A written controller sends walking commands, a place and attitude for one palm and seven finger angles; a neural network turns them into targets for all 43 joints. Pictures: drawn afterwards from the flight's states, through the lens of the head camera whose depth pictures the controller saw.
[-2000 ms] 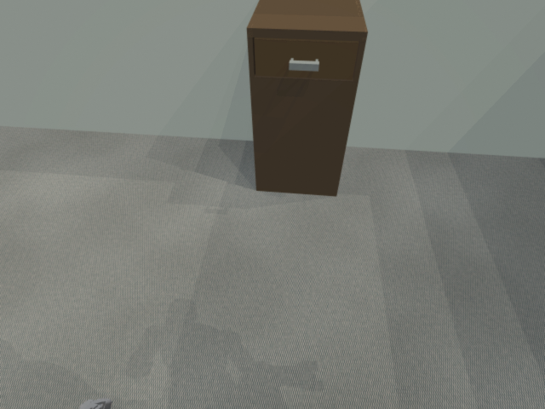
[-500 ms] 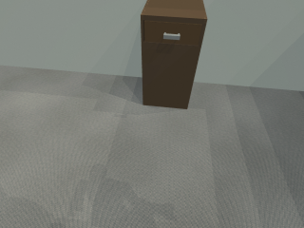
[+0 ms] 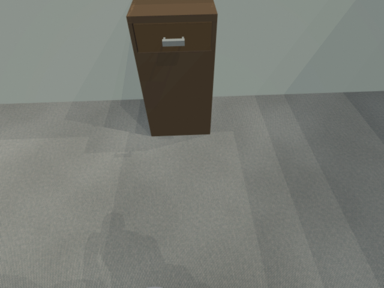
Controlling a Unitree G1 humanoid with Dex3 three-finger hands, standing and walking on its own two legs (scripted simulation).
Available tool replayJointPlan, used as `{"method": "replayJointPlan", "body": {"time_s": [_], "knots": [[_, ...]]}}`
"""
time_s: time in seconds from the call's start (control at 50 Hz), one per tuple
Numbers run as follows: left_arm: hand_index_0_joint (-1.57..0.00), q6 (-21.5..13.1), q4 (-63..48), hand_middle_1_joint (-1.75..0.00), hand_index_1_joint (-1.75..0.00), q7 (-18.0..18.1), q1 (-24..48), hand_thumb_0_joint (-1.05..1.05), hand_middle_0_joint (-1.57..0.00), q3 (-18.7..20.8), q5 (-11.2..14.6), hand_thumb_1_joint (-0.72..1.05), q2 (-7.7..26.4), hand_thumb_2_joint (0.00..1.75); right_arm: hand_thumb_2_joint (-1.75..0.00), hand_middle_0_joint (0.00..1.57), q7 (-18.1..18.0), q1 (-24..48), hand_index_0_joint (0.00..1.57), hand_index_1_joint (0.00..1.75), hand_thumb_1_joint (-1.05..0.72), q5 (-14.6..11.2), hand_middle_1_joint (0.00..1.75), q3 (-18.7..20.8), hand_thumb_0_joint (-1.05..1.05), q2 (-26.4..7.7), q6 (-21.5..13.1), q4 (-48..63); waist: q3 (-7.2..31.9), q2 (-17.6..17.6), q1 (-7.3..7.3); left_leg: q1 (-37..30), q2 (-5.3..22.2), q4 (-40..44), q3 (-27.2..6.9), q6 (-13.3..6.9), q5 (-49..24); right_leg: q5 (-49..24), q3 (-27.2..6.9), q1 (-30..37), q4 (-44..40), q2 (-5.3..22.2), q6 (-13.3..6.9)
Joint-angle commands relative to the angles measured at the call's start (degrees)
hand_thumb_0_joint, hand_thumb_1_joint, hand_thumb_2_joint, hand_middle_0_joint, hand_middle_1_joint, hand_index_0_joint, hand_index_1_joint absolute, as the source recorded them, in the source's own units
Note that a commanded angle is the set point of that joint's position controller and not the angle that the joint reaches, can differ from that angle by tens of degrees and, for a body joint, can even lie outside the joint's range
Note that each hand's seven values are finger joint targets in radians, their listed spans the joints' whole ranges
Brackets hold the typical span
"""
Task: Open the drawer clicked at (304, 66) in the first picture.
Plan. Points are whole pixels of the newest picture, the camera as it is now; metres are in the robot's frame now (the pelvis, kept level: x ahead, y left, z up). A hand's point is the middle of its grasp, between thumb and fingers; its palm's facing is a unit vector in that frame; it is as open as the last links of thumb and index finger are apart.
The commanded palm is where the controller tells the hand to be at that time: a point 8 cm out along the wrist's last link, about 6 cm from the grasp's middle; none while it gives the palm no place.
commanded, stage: walk to a spot facing it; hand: left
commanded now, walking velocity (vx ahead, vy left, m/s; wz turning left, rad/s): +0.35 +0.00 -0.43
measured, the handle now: (173, 40) +1.20 +0.20 -0.04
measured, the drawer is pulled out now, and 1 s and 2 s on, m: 0.00 0.00 0.00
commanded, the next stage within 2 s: turn to face it in 1.00 s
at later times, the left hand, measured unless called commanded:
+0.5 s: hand (106, 250) +0.23 +0.26 -0.18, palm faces -0.17 -0.97 -0.18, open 7.4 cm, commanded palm none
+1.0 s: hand (195, 152) +0.58 +0.05 -0.16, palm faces -0.59 -0.79 -0.17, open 7.4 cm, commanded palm none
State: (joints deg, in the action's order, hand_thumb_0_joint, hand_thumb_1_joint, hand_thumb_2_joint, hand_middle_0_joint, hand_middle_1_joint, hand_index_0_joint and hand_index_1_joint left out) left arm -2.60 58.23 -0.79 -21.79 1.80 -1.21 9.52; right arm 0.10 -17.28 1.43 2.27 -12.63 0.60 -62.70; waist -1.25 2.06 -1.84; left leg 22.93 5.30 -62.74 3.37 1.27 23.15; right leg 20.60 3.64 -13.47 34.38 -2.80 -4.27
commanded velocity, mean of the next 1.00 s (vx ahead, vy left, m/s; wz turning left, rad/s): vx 0.22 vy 0.00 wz -0.54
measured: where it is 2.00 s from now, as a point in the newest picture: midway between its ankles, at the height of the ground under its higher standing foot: (207, 259)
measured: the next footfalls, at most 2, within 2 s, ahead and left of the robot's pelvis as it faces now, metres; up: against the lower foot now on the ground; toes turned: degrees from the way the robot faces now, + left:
left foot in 0.36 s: +0.31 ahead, +0.14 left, +0.00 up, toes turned -3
right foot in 0.96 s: +0.40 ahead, -0.14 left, +0.00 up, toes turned -39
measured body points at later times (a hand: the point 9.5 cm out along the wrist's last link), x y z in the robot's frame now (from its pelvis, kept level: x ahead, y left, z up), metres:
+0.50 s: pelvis +0.20 +0.07 +0.00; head +0.22 +0.09 +0.45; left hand +0.24 +0.31 -0.16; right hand +0.26 -0.18 -0.12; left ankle +0.27 +0.14 -0.73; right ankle +0.09 -0.04 -0.62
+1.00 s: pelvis +0.35 -0.01 -0.01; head +0.39 -0.04 +0.43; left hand +0.61 +0.09 -0.14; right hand +0.15 -0.13 -0.16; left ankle +0.29 +0.14 -0.68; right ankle +0.37 -0.11 -0.73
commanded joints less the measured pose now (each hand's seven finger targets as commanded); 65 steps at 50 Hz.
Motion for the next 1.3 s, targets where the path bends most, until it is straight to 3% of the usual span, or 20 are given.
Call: {"method": "replayJointPlan", "body": {"time_s": [0.0,0.16,0.24,0.3,0.32,0.34,0.36,0.42,0.46,0.5,0.66,0.8,0.88,0.9,0.92,0.94,0.96,1.08,1.22,1.28], "knots": [[-0.20,-1.27,-1.15,-0.30,-0.30,1.32,-5.82,0.00,-0.20,2.39,-0.16,0.90,9.43,0.90,-0.90,0.20,0.34,8.36,0.20,0.30,-0.90,0.18,0.30,1.57,0.00,-3.72,-3.24,8.50,-3.96,-5.11,0.30,17.91,2.59,-2.86,-1.83,1.47,-7.86,-11.50,-23.71,7.22,-22.20,17.11,-7.42],[-0.20,-2.00,0.85,-0.30,-0.30,2.05,-8.57,0.00,-0.20,2.39,-0.37,0.90,8.39,0.90,-0.90,0.20,1.23,15.32,0.20,0.30,-0.90,-0.35,0.30,1.49,0.00,-1.24,-3.23,12.91,-3.51,-7.82,-0.75,19.58,1.44,9.77,0.32,2.00,-13.31,-25.62,-18.12,12.23,-20.31,14.13,-6.38],[-0.20,-1.39,0.52,-0.30,-0.30,2.17,-6.78,0.00,-0.20,2.81,-0.53,0.90,9.35,0.90,-0.90,0.20,1.42,17.48,0.20,0.30,-0.90,-0.74,0.30,1.29,0.00,-0.77,-3.96,14.43,-5.04,-10.14,-0.97,7.18,-0.99,21.65,1.95,0.35,-12.43,-29.16,-17.60,7.44,-18.56,13.59,-4.85],[-0.20,-1.25,-0.36,-0.30,-0.30,1.99,-3.57,0.00,-0.20,3.48,-0.09,0.90,10.14,0.90,-0.90,0.20,-0.17,2.42,0.20,0.30,-0.90,-0.36,0.30,2.24,0.00,-4.32,-4.75,10.16,1.41,-7.48,5.96,-16.77,-3.77,32.22,2.65,-1.40,-14.06,-36.81,-14.84,1.41,-2.15,9.48,-2.50],[-0.20,-1.12,-1.06,-0.30,-0.30,1.47,-4.40,0.00,-0.20,3.62,0.46,0.90,7.91,0.90,-0.90,0.20,-1.06,-7.12,0.20,0.30,-0.90,0.25,0.30,3.50,0.00,-9.65,-4.99,7.67,8.42,0.70,9.22,-31.60,5.31,33.98,-7.02,-3.57,-11.63,-24.59,-11.78,-7.02,11.78,5.44,-0.62],[-0.20,-1.03,-2.18,-0.30,-0.30,0.58,-7.18,0.00,-0.20,3.35,1.03,0.90,4.78,0.90,-0.90,0.20,-1.15,-12.53,0.20,0.30,-0.90,0.78,0.30,4.55,0.00,-15.43,-5.10,6.50,13.74,17.11,8.68,-38.73,23.13,42.08,-29.92,-9.70,-8.85,10.87,-3.85,-18.68,32.94,-1.82,2.09],[-0.20,-1.18,-3.51,-0.30,-0.30,0.58,-3.64,0.00,-0.20,3.17,0.53,0.90,5.78,0.90,-0.90,0.20,-1.19,-10.16,0.20,0.30,-0.90,-0.01,0.30,3.82,0.00,-14.03,-4.72,7.07,11.19,11.24,8.17,-31.60,25.87,48.02,-34.91,-12.15,0.09,11.59,-7.35,-22.05,41.76,0.85,1.51],[-0.20,0.40,-3.92,-0.30,-0.30,-0.90,2.58,0.00,-0.20,3.36,-0.60,0.90,4.93,0.90,-0.90,0.20,-1.20,1.03,0.20,0.30,-0.90,-0.03,0.30,1.73,0.00,-4.38,-5.33,9.09,-2.57,4.81,2.93,-10.75,18.93,51.88,-17.88,-8.48,4.93,-0.58,-5.69,-23.01,43.92,8.17,2.40],[-0.20,2.28,-3.27,-0.30,-0.30,-1.45,0.37,0.00,-0.20,3.42,-0.95,0.90,3.01,0.90,-0.90,0.20,-1.40,2.48,0.20,0.30,-0.90,-0.14,0.30,1.37,0.00,-2.61,-5.99,8.74,-2.85,5.49,0.38,-4.91,15.26,52.20,-6.64,-6.44,-1.53,-4.62,-4.24,-19.24,40.36,9.10,3.36],[-0.20,3.17,-3.62,-0.30,-0.30,-1.67,0.11,0.00,-0.20,3.71,-1.02,0.90,2.60,0.90,-0.90,0.20,-1.60,1.75,0.20,0.30,-0.90,-0.28,0.30,1.50,0.00,-2.86,-6.54,8.34,-1.34,4.31,-0.55,-5.70,14.58,52.74,-2.64,-6.63,-5.30,-8.32,-4.12,-20.33,39.46,9.56,4.19],[-0.20,4.07,-8.20,-0.30,-0.30,-2.48,13.15,0.00,-0.20,3.39,-1.20,0.90,3.11,0.90,-0.90,0.20,-1.65,-6.62,0.20,0.30,-0.90,-0.61,0.30,1.68,0.00,-4.27,-6.78,5.51,-3.43,1.25,2.65,-20.04,15.08,52.48,4.73,-7.95,-18.38,-15.13,-1.63,-31.08,26.23,11.15,6.54],[-0.20,3.92,-10.61,-0.30,-0.30,-2.08,22.36,0.00,-0.20,2.30,-0.48,0.90,2.52,0.90,-0.90,0.20,-1.66,-10.89,0.20,0.30,-0.90,0.17,0.30,1.61,0.00,-5.16,-4.80,3.43,-5.46,4.39,5.57,-22.62,15.62,45.44,12.57,-7.70,-38.71,-9.52,3.53,-23.44,10.33,7.55,4.77],[-0.20,2.72,-9.71,-0.30,-0.30,-1.44,16.99,0.00,-0.20,2.61,-0.57,0.90,4.76,0.90,-0.90,0.20,-1.56,-9.97,0.20,0.30,-0.90,-0.04,0.30,2.61,0.00,-7.43,-3.86,4.39,0.14,5.90,2.84,-24.67,15.83,30.93,15.61,-5.78,-56.67,-5.33,7.02,-10.91,2.30,2.62,1.82],[-0.20,1.96,-7.92,-0.30,-0.30,-1.24,10.05,0.00,-0.20,3.24,-0.74,0.90,6.51,0.90,-0.90,0.20,-1.38,-8.46,0.20,0.30,-0.90,-0.38,0.30,2.66,0.00,-8.00,-3.72,5.32,4.10,4.60,-1.14,-21.78,14.52,20.40,16.97,-3.69,-55.71,-9.93,7.58,-0.79,-3.10,1.45,1.24],[-0.20,0.97,-5.92,-0.30,-0.30,-0.67,2.80,0.00,-0.20,4.42,-0.81,0.90,11.82,0.90,-0.90,0.20,-0.70,-8.97,0.20,0.30,-0.90,-1.32,0.30,2.44,0.00,-6.64,-3.51,6.55,11.25,-2.78,-4.07,-7.00,12.56,5.17,16.65,-0.66,-38.89,-27.78,-0.72,19.21,-4.40,9.16,-1.70],[-0.20,0.47,-5.02,-0.30,-0.30,0.20,-2.31,0.00,-0.20,5.77,0.18,0.90,18.21,0.90,-0.90,0.20,-0.92,-9.61,0.20,0.30,-0.90,-1.81,0.30,1.72,0.00,-2.58,-3.45,8.84,19.05,-14.03,-4.21,12.27,1.55,-15.31,13.04,3.65,12.88,-62.70,-27.82,33.99,-3.26,27.90,-10.67],[-0.20,1.10,-4.49,-0.30,-0.30,1.02,-3.47,0.00,-0.20,5.96,1.52,0.90,19.32,0.90,-0.90,0.20,-1.96,-3.81,0.20,0.30,-0.90,-1.51,0.30,1.84,0.00,-3.64,-3.23,10.38,17.81,-6.75,-5.16,14.03,1.86,-19.39,2.64,3.06,14.66,-75.69,-24.19,29.59,-4.02,28.56,-13.13],[-0.20,1.49,-9.03,-0.30,-0.30,2.03,13.66,0.00,-0.20,3.86,0.14,0.90,11.40,0.90,-0.90,0.20,-1.75,-4.62,0.20,0.30,-0.90,-0.03,0.30,1.73,0.00,-2.31,0.46,8.59,4.56,-6.51,5.09,5.64,4.15,-7.16,-1.39,4.03,-1.39,-35.02,-12.02,-2.72,-14.15,16.16,-5.77],[-0.20,1.60,-6.46,-0.30,-0.30,2.06,11.11,0.00,-0.20,2.19,-0.45,0.90,8.46,0.90,-0.90,0.20,-0.88,-0.60,0.20,0.30,-0.90,-0.52,0.30,0.03,0.00,0.16,-0.16,8.18,3.69,-9.13,3.32,-2.27,0.19,14.95,-0.29,1.55,-2.93,-14.55,-9.43,-4.20,-17.64,14.27,-5.07],[-0.20,2.11,-4.52,-0.30,-0.30,2.13,9.76,0.00,-0.20,1.70,0.17,0.90,8.23,0.90,-0.90,0.20,-0.71,-0.03,0.20,0.30,-0.90,-0.69,0.30,-0.34,0.00,-0.07,-0.90,7.09,1.28,-7.78,3.01,-11.44,-1.32,31.11,0.27,0.99,-10.88,-8.32,-6.15,-5.77,-14.42,13.65,-1.56]]}}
